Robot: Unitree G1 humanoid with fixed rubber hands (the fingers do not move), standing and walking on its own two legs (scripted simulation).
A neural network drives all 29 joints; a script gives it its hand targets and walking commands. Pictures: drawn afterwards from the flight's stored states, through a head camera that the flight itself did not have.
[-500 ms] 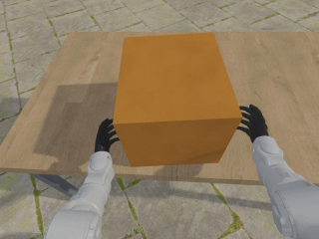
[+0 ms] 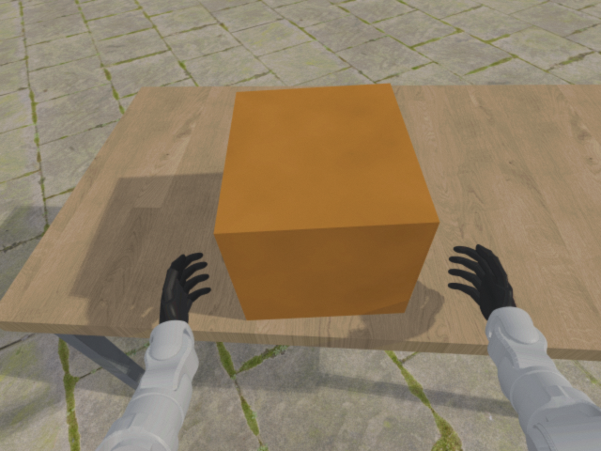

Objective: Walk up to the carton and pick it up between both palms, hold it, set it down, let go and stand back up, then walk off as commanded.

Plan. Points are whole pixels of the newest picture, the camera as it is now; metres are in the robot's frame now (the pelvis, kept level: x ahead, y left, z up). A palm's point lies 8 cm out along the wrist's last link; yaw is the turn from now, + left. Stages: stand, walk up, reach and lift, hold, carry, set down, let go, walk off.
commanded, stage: set down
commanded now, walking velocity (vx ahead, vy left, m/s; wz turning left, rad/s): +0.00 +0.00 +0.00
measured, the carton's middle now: (319, 200) +0.52 +0.03 +0.02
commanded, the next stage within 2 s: none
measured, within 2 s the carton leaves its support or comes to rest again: neither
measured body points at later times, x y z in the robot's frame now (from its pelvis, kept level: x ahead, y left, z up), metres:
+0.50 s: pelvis +0.01 +0.00 +0.01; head +0.00 +0.00 +0.46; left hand +0.26 +0.23 +0.00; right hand +0.29 -0.24 -0.01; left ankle +0.04 +0.13 -0.73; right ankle +0.03 -0.10 -0.73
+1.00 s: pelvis +0.01 +0.00 +0.01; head -0.01 +0.01 +0.46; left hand +0.22 +0.22 -0.02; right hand +0.23 -0.25 -0.02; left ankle +0.04 +0.13 -0.73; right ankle +0.03 -0.10 -0.73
